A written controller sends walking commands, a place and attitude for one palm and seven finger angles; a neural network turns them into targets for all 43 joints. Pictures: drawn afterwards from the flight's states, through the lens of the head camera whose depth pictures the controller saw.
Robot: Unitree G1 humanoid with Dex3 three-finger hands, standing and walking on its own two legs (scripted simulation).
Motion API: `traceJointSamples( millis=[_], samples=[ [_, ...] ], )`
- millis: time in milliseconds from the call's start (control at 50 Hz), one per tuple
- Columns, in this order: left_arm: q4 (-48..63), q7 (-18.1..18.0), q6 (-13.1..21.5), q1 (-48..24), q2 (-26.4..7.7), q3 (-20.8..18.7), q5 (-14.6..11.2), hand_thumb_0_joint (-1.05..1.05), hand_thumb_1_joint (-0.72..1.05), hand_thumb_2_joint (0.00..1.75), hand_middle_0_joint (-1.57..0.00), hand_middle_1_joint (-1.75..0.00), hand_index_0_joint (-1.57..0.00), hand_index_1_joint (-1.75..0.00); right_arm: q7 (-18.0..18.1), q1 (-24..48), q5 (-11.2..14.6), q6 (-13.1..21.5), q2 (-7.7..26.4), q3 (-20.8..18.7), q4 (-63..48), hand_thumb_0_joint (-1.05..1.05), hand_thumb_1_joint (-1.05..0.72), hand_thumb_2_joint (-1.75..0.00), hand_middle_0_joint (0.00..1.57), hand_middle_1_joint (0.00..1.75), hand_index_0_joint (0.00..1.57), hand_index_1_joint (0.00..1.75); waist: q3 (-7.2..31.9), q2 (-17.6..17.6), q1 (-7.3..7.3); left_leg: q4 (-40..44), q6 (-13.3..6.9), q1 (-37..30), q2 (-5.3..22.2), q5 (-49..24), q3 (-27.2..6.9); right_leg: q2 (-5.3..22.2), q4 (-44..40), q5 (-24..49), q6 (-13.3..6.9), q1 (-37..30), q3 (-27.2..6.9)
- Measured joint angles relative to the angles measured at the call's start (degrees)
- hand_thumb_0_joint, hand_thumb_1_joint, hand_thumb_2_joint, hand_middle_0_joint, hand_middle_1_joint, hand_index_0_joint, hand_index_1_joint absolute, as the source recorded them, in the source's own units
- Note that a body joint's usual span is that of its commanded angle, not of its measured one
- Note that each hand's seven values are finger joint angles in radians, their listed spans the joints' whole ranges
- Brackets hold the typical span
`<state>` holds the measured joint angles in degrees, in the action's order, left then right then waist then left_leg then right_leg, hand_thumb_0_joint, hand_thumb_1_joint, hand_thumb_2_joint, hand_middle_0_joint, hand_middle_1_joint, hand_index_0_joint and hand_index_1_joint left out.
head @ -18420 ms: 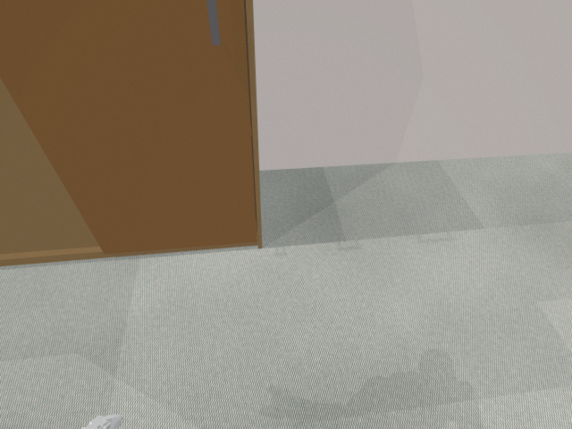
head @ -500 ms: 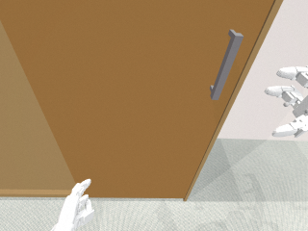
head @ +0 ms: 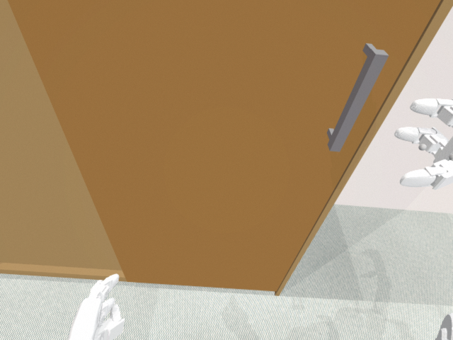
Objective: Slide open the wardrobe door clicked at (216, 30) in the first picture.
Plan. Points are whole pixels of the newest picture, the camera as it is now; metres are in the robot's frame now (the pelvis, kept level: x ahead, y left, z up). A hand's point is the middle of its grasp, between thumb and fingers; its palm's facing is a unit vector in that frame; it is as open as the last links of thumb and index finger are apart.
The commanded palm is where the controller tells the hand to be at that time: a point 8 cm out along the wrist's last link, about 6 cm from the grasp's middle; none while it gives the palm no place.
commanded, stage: move the hooked fingers beside the handle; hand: right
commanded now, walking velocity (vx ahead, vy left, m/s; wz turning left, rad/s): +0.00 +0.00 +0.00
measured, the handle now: (350, 101) +0.48 -0.18 +0.23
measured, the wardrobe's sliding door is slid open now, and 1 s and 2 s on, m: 0.00 0.00 0.00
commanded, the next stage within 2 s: none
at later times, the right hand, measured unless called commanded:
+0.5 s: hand (406, 128) +0.40 -0.24 +0.24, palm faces +0.04 +1.00 -0.05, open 14.0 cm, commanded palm +0.37 -0.29 +0.24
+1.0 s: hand (403, 128) +0.41 -0.25 +0.23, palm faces +0.05 +1.00 -0.03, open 14.0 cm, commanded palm +0.38 -0.29 +0.24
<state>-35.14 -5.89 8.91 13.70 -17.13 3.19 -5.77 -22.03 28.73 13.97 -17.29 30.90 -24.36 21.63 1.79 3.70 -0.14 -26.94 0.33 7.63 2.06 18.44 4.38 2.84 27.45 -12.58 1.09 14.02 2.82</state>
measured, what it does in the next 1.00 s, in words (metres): stands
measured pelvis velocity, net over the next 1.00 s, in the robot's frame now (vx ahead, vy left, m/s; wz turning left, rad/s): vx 0.00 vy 0.00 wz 0.02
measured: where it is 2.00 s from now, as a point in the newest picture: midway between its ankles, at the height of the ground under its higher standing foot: outside the picture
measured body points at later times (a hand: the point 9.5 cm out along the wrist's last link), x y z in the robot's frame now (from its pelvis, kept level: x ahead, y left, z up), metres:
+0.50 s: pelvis +0.00 +0.00 +0.00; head -0.01 +0.02 +0.45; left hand +0.14 +0.26 -0.09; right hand +0.39 -0.29 +0.25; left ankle -0.04 +0.12 -0.74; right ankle +0.02 -0.13 -0.74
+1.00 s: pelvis +0.00 +0.00 +0.00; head -0.02 +0.01 +0.45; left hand +0.11 +0.26 -0.10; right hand +0.40 -0.30 +0.23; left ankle -0.04 +0.12 -0.74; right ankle +0.02 -0.13 -0.74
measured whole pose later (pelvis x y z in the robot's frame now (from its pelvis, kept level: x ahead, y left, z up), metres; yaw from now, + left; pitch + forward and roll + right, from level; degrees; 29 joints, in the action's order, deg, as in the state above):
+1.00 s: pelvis +0.00 +0.00 +0.00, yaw +1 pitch +0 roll +0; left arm -36.6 -5.5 5.0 17.9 -17.0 2.2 -5.6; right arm -19.6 39.8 11.4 -12.2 32.2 -22.5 40.0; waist 3.0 3.0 -2.5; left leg -26.0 0.6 9.0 1.7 17.3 3.2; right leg 3.2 27.1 -12.3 0.7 15.1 3.9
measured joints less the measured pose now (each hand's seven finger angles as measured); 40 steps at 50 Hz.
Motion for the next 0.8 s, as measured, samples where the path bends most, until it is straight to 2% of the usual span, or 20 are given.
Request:
traceJointSamples(
  millis=[80, 120, 200, 280, 340, 460, 580, 680, 800],
  samples=[
    [-0.37, 0.13, -0.41, 0.04, 0.56, 0.33, 0.16, 0.01, 0.91, 0.9, -0.2, -0.3, -0.2, -0.3, -0.74, 0.62, 1.03, 1.73, -0.64, -0.93, 0.8, -0.02, 0.5, -0.3, 0.3, 1.2, 0.3, 1.2, 0.72, -0.44, 0.08, 0.01, -0.01, -0.07, -0.05, 0.23, -0.15, 0.07, -0.08, -0.23, 0.08, -0.17, 0.15],
    [-0.52, 0.18, -0.68, 0.06, 0.76, 0.43, 0.1, 0.01, 0.91, 0.9, -0.2, -0.3, -0.2, -0.3, -0.61, 1.65, 0.7, 1.74, -0.22, -1.03, 2.57, -0.01, 0.5, -0.3, 0.3, 1.2, 0.3, 1.2, 0.94, -0.65, 0.1, -0.05, -0.06, -0.15, -0.14, 0.38, -0.14, 0.16, 0.11, -0.44, 0.17, -0.2, 0.12],
    [-0.03, 0.2, -1.12, 0.4, 0.5, 0.09, -0.05, 0.01, 0.91, 0.9, -0.2, -0.3, -0.2, -0.3, 0.33, 2.78, -0.7, 0.76, 0.25, 0.59, 4.01, -0.01, 0.5, -0.3, 0.3, 1.2, 0.3, 1.2, 0.83, -0.31, 0.26, 0.0, -0.07, -0.25, -0.14, 0.41, -0.01, 0.14, 0.37, -0.61, 0.13, -0.07, -0.02],
    [-0.45, -0.07, -1.7, 0.34, 0.26, -0.03, -0.03, 0.01, 0.91, 0.9, -0.2, -0.3, -0.2, -0.3, 0.18, 3.88, -0.36, 1.03, -0.59, 1.98, 5.04, -0.01, 0.5, -0.3, 0.3, 1.2, 0.3, 1.2, 0.67, -0.22, 0.29, 0.08, 0.04, -0.17, 0.03, 0.33, 0.23, -0.06, 0.34, -0.46, 0.0, 0.15, -0.25],
    [-1.13, -0.24, -1.9, 0.12, 0.39, 0.09, 0.15, 0.01, 0.91, 0.9, -0.2, -0.3, -0.2, -0.3, 0.43, 5.7, -0.25, 1.99, -1.07, 2.29, 7.01, -0.01, 0.5, -0.3, 0.3, 1.2, 0.3, 1.2, 0.42, -0.54, 0.06, 0.17, 0.03, -0.09, 0.01, 0.21, 0.32, -0.06, 0.28, -0.33, -0.01, 0.27, -0.35],
    [-1.03, -0.05, -2.21, 0.95, 0.65, -0.1, 0.35, 0.01, 0.91, 0.9, -0.2, -0.3, -0.2, -0.3, 2.06, 8.09, -1.77, 3.58, -0.55, 2.29, 9.67, -0.02, 0.5, -0.3, 0.3, 1.2, 0.3, 1.2, 0.47, -0.91, -0.81, 0.56, -0.03, 0.17, -0.19, -0.19, -0.08, 0.15, -0.09, -0.11, 0.03, 0.33, 0.01],
    [-1.56, 0.07, -3.05, 2.15, 0.33, -0.41, 0.24, 0.01, 0.91, 0.9, -0.2, -0.3, -0.2, -0.3, 1.7, 9.72, -1.4, 4.01, -0.15, 2.31, 12.98, -0.01, 0.5, -0.3, 0.3, 1.2, 0.3, 1.2, 1.03, -0.78, -1.42, 0.65, 0.11, 0.45, -0.19, -0.36, -0.46, 0.18, -0.17, -0.11, -0.1, 0.45, 0.38],
    [-1.92, -0.06, -3.5, 2.91, 0.09, -0.72, 0.26, 0.01, 0.91, 0.9, -0.2, -0.3, -0.2, -0.3, 2.31, 11.32, -2.35, 4.39, 0.41, 2.62, 16.54, -0.01, 0.5, -0.3, 0.3, 1.2, 0.3, 1.2, 0.76, -0.81, -1.87, 0.54, 0.14, 1.07, -0.24, -0.57, -0.56, 0.24, -0.02, 0.04, -0.19, 1.06, 0.45],
    [-2.32, -0.11, -3.37, 4.03, 0.04, -0.95, 0.51, 0.01, 0.91, 0.9, -0.2, -0.3, -0.2, -0.3, 2.98, 12.08, -2.64, 6.84, -0.25, 2.88, 15.79, -0.02, 0.5, -0.3, 0.3, 1.2, 0.3, 1.2, 0.14, -1.01, -2.01, 1.0, 0.15, 1.02, -0.32, -1.02, -0.62, 0.29, -0.24, 0.33, -0.25, 1.08, 0.49]
  ],
)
